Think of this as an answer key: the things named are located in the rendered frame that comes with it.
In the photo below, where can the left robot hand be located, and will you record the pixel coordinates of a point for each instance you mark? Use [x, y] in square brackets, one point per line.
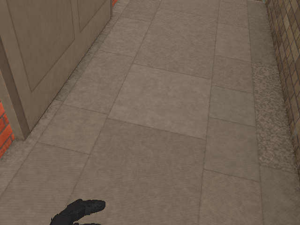
[77, 210]

